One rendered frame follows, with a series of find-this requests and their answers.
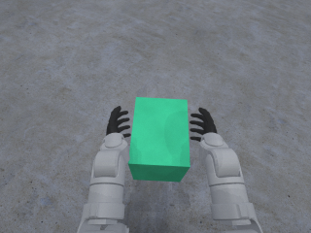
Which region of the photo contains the carton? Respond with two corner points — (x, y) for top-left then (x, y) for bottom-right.
(128, 97), (190, 183)

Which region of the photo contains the robot right forearm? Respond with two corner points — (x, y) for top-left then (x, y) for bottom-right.
(198, 132), (263, 233)

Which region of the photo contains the robot left forearm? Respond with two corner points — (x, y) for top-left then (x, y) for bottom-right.
(77, 132), (130, 233)

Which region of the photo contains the right robot hand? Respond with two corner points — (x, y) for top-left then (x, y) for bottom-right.
(190, 108), (218, 142)

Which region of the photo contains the robot left thigh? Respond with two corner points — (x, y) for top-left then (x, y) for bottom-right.
(105, 222), (129, 233)

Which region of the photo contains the left robot hand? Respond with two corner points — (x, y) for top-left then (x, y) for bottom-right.
(106, 106), (131, 138)

